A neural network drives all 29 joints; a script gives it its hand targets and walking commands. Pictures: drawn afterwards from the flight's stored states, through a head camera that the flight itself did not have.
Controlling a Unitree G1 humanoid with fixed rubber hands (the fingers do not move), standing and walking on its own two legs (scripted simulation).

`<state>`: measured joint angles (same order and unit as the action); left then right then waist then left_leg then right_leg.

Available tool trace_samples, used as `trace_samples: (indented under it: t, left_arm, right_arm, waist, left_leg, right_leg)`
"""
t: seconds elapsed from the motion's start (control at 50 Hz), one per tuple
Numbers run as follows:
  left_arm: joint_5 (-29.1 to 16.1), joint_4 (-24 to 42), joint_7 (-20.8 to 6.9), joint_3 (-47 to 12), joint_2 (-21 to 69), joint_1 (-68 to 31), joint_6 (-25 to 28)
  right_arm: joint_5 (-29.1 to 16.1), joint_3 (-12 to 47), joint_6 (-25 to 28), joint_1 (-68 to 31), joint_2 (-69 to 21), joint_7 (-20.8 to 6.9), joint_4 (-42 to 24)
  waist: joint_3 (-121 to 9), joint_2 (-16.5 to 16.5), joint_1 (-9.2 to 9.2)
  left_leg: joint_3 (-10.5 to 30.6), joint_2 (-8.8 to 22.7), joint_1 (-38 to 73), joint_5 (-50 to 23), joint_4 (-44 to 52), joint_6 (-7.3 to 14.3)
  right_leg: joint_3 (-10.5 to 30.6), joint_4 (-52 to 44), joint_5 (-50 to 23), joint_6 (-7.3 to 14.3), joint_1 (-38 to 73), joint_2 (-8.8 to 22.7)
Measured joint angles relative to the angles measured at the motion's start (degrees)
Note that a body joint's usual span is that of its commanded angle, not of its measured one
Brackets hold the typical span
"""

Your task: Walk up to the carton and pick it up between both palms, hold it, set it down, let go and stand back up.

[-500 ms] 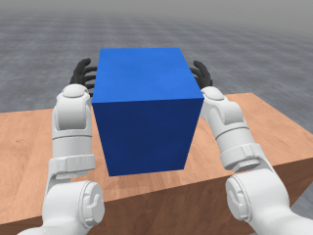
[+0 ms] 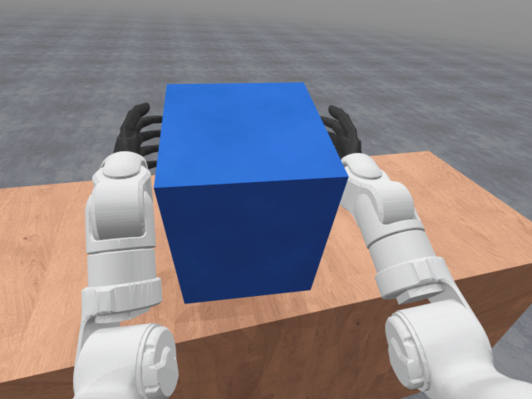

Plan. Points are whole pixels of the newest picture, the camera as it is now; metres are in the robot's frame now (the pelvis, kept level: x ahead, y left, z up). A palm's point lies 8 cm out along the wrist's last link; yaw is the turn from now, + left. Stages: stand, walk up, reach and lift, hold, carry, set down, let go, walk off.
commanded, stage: hold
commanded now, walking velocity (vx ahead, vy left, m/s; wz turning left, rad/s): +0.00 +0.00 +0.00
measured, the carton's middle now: (243, 194) +0.38 +0.01 +0.19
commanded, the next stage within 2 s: none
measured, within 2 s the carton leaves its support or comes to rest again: neither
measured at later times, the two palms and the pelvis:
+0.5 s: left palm (130, 151) +0.36 +0.15 +0.27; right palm (349, 153) +0.36 -0.14 +0.27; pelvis -0.01 +0.00 +0.00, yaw -1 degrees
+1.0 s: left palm (133, 154) +0.36 +0.15 +0.27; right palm (350, 156) +0.36 -0.14 +0.27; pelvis +0.00 +0.00 +0.00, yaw -1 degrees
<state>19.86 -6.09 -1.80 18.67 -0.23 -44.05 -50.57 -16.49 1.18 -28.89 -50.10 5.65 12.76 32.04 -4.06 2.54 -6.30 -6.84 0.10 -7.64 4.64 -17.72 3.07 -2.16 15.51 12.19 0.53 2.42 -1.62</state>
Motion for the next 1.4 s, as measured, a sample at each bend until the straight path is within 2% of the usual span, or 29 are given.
trace_samples:
  t: [0.06,0.22,0.46,0.88,1.4]
  left_arm:
    - [0.1,-0.1,0.0,0.0,0.1,-0.4,-0.2]
    - [1.3,-3.0,-0.7,1.2,0.3,-2.8,-0.6]
    - [0.7,-7.1,-1.1,1.1,-1.4,-4.5,0.7]
    - [0.7,-3.5,-0.4,0.2,-0.5,-2.4,-0.1]
    - [0.7,-5.1,-0.9,0.6,-0.8,-3.3,0.3]
  right_arm:
    - [0.0,-0.3,-0.5,0.1,0.0,0.2,-0.6]
    - [0.2,-0.4,-1.0,-1.7,0.5,-0.1,2.1]
    - [1.4,-1.8,-0.4,-3.6,-0.2,-0.3,5.3]
    - [0.0,-0.6,-0.4,-1.9,0.4,-0.2,2.9]
    - [0.6,-1.1,-0.4,-2.7,0.2,-0.1,4.0]
  waist:
    - [0.2,0.1,-0.30]
    - [0.0,-0.3,0.59]
    - [-1.1,0.2,1.16]
    - [-0.5,0.1,0.49]
    - [-0.7,0.2,0.73]
  left_leg:
    - [-0.1,-0.1,0.7,0.1,0.1,0.1]
    - [-1.1,0.2,1.6,-0.2,0.8,0.2]
    - [-0.6,0.4,0.4,-0.9,1.1,0.0]
    - [-0.7,0.2,0.5,-0.2,0.5,0.2]
    - [-0.5,0.2,0.6,-0.5,0.8,0.0]
  right_leg:
    - [0.1,0.3,0.3,-0.1,0.5,0.1]
    - [1.1,0.4,0.0,0.1,0.6,-0.1]
    - [0.7,0.2,-0.4,0.3,-0.5,-0.3]
    - [0.8,0.3,-0.1,0.1,-0.1,-0.1]
    - [0.7,0.2,-0.2,0.2,-0.1,-0.2]
